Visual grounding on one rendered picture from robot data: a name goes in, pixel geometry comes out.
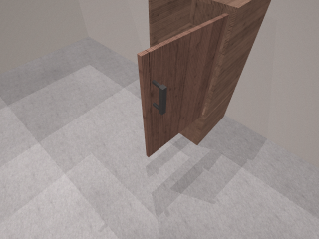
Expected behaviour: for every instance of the handle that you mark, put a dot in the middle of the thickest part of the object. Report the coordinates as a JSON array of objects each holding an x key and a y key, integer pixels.
[{"x": 162, "y": 97}]

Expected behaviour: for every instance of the cupboard door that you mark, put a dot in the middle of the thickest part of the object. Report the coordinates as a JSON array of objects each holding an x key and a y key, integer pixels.
[{"x": 185, "y": 64}]

